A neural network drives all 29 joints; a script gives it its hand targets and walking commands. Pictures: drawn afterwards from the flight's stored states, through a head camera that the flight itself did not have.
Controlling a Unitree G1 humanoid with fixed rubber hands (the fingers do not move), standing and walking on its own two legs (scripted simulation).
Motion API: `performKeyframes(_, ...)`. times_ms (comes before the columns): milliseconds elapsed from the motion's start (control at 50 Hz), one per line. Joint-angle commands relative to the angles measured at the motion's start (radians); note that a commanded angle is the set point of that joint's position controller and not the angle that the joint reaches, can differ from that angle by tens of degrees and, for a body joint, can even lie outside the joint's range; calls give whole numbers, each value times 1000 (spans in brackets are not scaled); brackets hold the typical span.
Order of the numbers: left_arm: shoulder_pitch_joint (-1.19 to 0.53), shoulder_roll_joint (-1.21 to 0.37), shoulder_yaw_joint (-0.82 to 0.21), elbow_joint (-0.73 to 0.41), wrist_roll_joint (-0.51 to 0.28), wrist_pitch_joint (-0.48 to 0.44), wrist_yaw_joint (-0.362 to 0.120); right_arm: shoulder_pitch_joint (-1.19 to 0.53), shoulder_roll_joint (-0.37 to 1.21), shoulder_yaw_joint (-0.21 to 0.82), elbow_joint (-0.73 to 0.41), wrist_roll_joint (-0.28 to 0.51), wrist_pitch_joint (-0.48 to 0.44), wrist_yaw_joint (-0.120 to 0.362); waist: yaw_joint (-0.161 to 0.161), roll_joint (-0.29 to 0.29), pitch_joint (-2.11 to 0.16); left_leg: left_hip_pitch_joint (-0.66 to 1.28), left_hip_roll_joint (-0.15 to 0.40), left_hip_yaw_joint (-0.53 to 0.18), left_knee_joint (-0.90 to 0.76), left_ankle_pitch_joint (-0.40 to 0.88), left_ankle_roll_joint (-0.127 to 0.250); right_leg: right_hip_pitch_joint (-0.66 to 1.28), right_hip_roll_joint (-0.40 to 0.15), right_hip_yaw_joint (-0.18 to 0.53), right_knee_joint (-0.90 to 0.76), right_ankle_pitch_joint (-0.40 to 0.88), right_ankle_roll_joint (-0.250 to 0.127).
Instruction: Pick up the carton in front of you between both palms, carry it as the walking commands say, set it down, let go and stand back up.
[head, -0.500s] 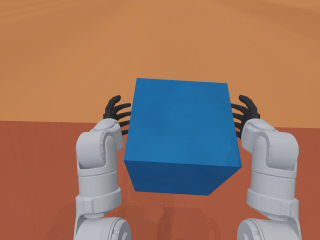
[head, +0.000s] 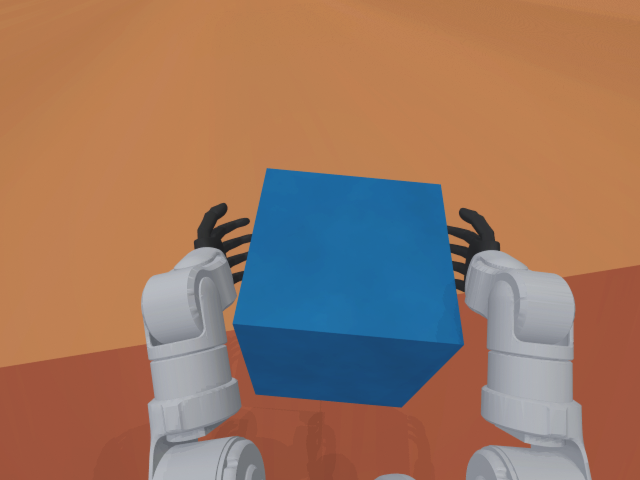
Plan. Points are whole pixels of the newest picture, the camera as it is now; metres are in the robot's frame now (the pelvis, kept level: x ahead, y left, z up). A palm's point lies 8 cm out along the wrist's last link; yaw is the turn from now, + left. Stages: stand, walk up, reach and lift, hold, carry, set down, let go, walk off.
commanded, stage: carry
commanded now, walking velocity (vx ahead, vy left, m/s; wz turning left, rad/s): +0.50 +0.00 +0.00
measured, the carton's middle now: (340, 298) +0.36 -0.03 +0.04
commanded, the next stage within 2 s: none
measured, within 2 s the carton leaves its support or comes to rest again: neither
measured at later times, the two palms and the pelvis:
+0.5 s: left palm (191, 72) +0.66 +0.15 +0.22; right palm (389, 62) +0.68 -0.15 +0.20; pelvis +0.32 -0.03 +0.05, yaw +1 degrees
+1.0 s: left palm out of the picture +1.00 +0.14 +0.26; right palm out of the picture +1.01 -0.16 +0.26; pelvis +0.66 -0.01 +0.09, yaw +1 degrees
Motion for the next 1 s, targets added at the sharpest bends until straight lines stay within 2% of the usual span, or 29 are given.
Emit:
performKeyframes(0, -544, -733, -591, -27, -141, -38, 2, -851, 913, 694, -225, 396, -72, 118, 62, 87, -445, 513, 278, -431, -220, 208, 163, -217, -50, 20, -75, 19, -10)
performKeyframes(40, -539, -705, -613, -63, -151, -42, 7, -801, 866, 679, -225, 379, -71, 109, 54, 93, -419, 508, 275, -364, -249, 218, 168, -217, -68, 2, -228, 45, 2)
performKeyframes(100, -523, -654, -638, -93, -180, -26, 10, -706, 784, 638, -200, 331, -53, 89, 65, 144, -378, 397, 230, -217, -285, 241, 129, -32, -46, -78, -518, 91, 8)
performKeyframes(140, -511, -623, -643, -88, -196, -7, 11, -644, 733, 600, -164, 286, -34, 74, 100, 174, -369, 345, 218, -151, -236, 390, 100, 132, 19, -195, -614, 83, -3)
performKeyframes(160, -497, -614, -641, -73, -203, 1, 11, -620, 708, 580, -149, 262, -23, 66, 144, 158, -386, 308, 206, -97, -122, 550, 74, 272, 68, -250, -672, 113, -12)
performKeyframes(180, -497, -604, -638, -52, -210, 8, 12, -584, 685, 561, -131, 237, -12, 59, 195, 96, -442, 232, 168, -16, 68, 716, 30, 500, 99, -260, -734, 128, -44)
performKeyframes(200, -470, -597, -632, -27, -219, 14, 11, -599, 652, 537, -133, 210, -3, 52, 267, 7, -529, 63, 139, -7, 315, 575, -17, 765, -12, -55, -751, 10, -85)
performKeyframes(220, -503, -579, -635, -28, -232, 15, 12, -576, 641, 509, -134, 190, 8, 48, 227, -297, -585, -221, -4, -44, 601, 181, -71, 900, -297, 596, -955, -119, -246)
performKeyframes(240, -533, -633, -659, -30, -261, 21, 6, -617, 640, 491, -137, 169, 12, 44, 227, -259, -511, -385, -64, -128, 785, -98, -67, 901, -337, 787, -1061, 53, -289)
performKeyframes(280, -661, -727, -731, -102, -353, 20, -20, -594, 669, 444, -107, 127, 9, 39, 223, 4, -460, -462, 11, -179, 934, -60, -28, 819, -327, 547, -907, 356, -268)
performKeyframes(300, -724, -771, -753, -124, -390, 13, -33, -601, 693, 435, -99, 114, 3, 41, 210, 42, -444, -458, 40, -182, 881, -24, -16, 766, -302, 462, -903, 354, -226)
performKeyframes(340, -810, -819, -787, -157, -444, -4, -55, -623, 726, 443, -98, 96, -9, 44, 184, -21, -435, -418, 59, -173, 788, 20, -6, 708, -272, 362, -948, 178, -169)
performKeyframes(380, -823, -821, -786, -157, -462, -13, -63, -650, 734, 470, -116, 97, -17, 43, 189, -79, -410, -449, 62, -140, 743, 28, -11, 693, -271, 306, -986, 136, -176)
performKeyframes(460, -680, -760, -722, -51, -402, 5, -50, -618, 693, 499, -112, 103, -4, 38, 196, -81, -361, -424, 87, -94, 444, 58, -32, 671, -249, 157, -1031, 208, -173)
performKeyframes(500, -617, -733, -686, 12, -359, 20, -43, -626, 686, 512, -101, 118, 8, 44, 194, -112, -325, -305, 54, -12, 265, 55, -26, 610, -225, 75, -1053, 259, -148)
performKeyframes(540, -582, -722, -654, 53, -320, 29, -39, -655, 698, 526, -98, 140, 16, 52, 146, -174, -330, -116, -15, 89, 172, 34, -3, 562, -221, 9, -994, 480, -107)
performKeyframes(560, -571, -717, -640, 65, -303, 34, -37, -665, 707, 531, -90, 153, 16, 55, 89, -175, -363, 39, -73, 141, 104, 64, 7, 531, -199, -61, -860, 669, -75)
performKeyframes(580, -554, -712, -626, 79, -285, 39, -33, -654, 704, 528, -71, 163, 15, 55, 29, -108, -445, 285, -101, 125, 45, 89, 27, 457, -152, -142, -650, 799, -32)
performKeyframes(600, -546, -696, -603, 81, -258, 42, -27, -638, 709, 526, -68, 169, 14, 54, -25, 49, -534, 534, 78, -229, -65, -135, 83, 241, -101, -129, -353, 564, 25)
performKeyframes(620, -535, -695, -572, 62, -229, 40, -24, -690, 714, 534, -76, 183, 6, 52, 0, 346, -570, 676, 321, -823, -261, -189, 231, -47, 69, -59, -119, -1, 58)
performKeyframes(640, -589, -684, -566, 37, -209, 31, -16, -707, 752, 548, -100, 210, 0, 59, 17, 267, -513, 666, 347, -903, -288, -2, 264, -160, 65, 43, 76, -96, 33)
performKeyframes(680, -559, -720, -538, 48, -179, 20, -4, -837, 851, 640, -180, 317, -16, 82, 19, 14, -459, 562, 325, -667, -144, 354, 230, -218, -5, 60, 155, -39, 8)
performKeyframes(700, -550, -735, -537, 42, -167, 9, -2, -887, 887, 670, -211, 357, -30, 93, 38, -1, -455, 527, 298, -587, -144, 360, 188, -217, -26, 65, 109, -17, -2)
performKeyframes(740, -554, -734, -552, 6, -149, -13, 2, -908, 915, 688, -239, 393, -52, 105, 62, 63, -469, 509, 275, -486, -186, 227, 146, -184, -44, 55, 2, 20, -13)
performKeyframes(820, -550, -695, -599, -61, -154, -28, 14, -841, 856, 669, -250, 394, -59, 104, 53, 96, -432, 514, 275, -367, -237, 223, 171, -213, -64, 4, -227, 40, 1)
performKeyframes(880, -518, -650, -621, -70, -171, -7, 17, -728, 778, 622, -198, 335, -36, 86, 60, 140, -383, 401, 221, -216, -279, 248, 128, -28, -39, -74, -543, 107, 12)
performKeyframes(920, -504, -626, -626, -62, -185, 15, 14, -661, 735, 585, -154, 286, -16, 73, 86, 168, -362, 358, 211, -150, -248, 374, 94, 117, 16, -183, -644, 135, 7)
performKeyframes(960, -510, -623, -628, -27, -207, 30, 7, -625, 698, 549, -121, 238, 2, 62, 162, 134, -403, 303, 180, -34, -11, 684, 36, 378, 85, -264, -760, 193, -17)
performKeyframes(980, -500, -623, -627, 1, -220, 35, 4, -615, 678, 532, -110, 213, 12, 56, 215, 68, -479, 194, 145, 10, 197, 704, -9, 624, 63, -191, -757, 154, -47)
